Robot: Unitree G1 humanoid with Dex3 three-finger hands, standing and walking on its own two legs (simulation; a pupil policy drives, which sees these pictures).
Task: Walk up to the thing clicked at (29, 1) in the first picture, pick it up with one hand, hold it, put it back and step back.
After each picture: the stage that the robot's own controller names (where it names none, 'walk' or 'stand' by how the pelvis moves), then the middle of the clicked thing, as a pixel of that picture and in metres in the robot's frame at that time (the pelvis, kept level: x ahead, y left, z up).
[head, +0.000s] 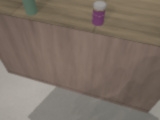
stand; out of the picture +0.88 +0.31 +0.07
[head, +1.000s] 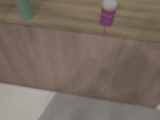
walk; out of the picture +0.75 +0.27 +0.10
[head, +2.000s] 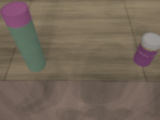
stand; (28, 42) +0.43 +0.18 +0.11
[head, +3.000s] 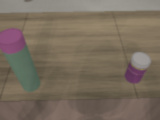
stand; (22, 64) +0.38 +0.21 +0.07
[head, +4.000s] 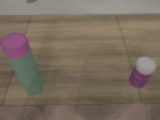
stand; (26, 68) +0.36 +0.19 +0.07
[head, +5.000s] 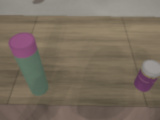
stand; (32, 68) +0.36 +0.18 +0.07
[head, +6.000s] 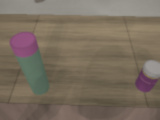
stand; (33, 67) +0.37 +0.17 +0.07
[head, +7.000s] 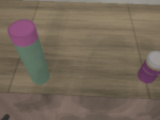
rise first; (33, 57) +0.38 +0.17 +0.07
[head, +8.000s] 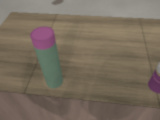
rise first; (49, 61) +0.39 +0.15 +0.07
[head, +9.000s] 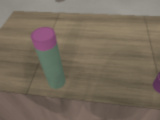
go down; (51, 62) +0.38 +0.15 +0.07
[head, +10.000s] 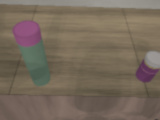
go down; (35, 58) +0.40 +0.14 +0.08
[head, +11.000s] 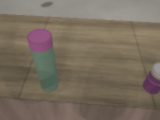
approach; (45, 64) +0.39 +0.14 +0.08
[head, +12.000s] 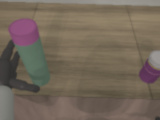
close; (33, 57) +0.39 +0.15 +0.09
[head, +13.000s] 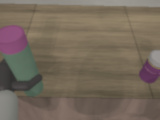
lift; (24, 66) +0.35 +0.18 +0.10
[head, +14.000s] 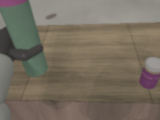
lift; (25, 35) +0.35 +0.15 +0.26
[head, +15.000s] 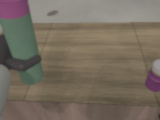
hold; (23, 44) +0.33 +0.16 +0.23
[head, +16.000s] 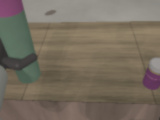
hold; (18, 43) +0.33 +0.17 +0.24
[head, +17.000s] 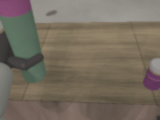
crouch; (25, 42) +0.33 +0.15 +0.24
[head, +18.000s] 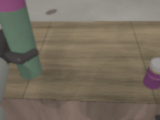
crouch; (21, 39) +0.35 +0.17 +0.23
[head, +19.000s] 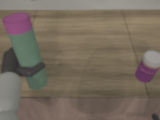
lower; (28, 55) +0.39 +0.16 +0.12
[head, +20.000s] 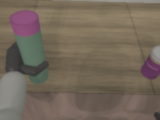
lower; (33, 52) +0.40 +0.15 +0.11
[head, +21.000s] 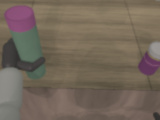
lower; (29, 48) +0.41 +0.16 +0.11
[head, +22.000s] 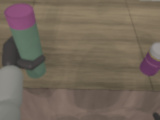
lower; (29, 46) +0.41 +0.16 +0.11
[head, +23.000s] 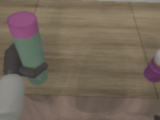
loosen; (31, 54) +0.39 +0.16 +0.11
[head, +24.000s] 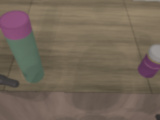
withdraw; (26, 53) +0.39 +0.17 +0.11
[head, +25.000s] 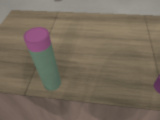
sink last; (45, 63) +0.37 +0.16 +0.08
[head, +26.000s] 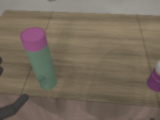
stand; (42, 62) +0.38 +0.16 +0.07
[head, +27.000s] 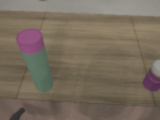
stand; (38, 65) +0.37 +0.16 +0.07
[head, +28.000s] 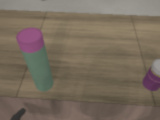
stand; (38, 64) +0.37 +0.17 +0.07
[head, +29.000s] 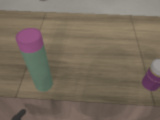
stand; (37, 64) +0.37 +0.17 +0.07
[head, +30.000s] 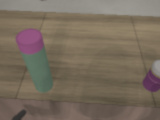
stand; (38, 65) +0.37 +0.17 +0.07
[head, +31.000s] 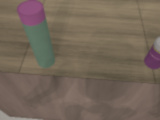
walk; (39, 39) +0.44 +0.16 +0.09
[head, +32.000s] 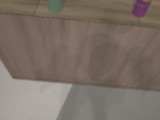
walk; out of the picture +0.74 +0.14 +0.09
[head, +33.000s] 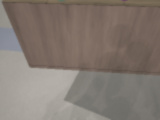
walk; out of the picture +1.05 +0.18 +0.09
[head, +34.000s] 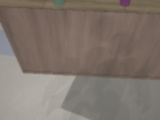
stand; out of the picture +0.97 +0.15 +0.08
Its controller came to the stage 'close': yes
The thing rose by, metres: 0.20
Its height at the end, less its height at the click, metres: +0.00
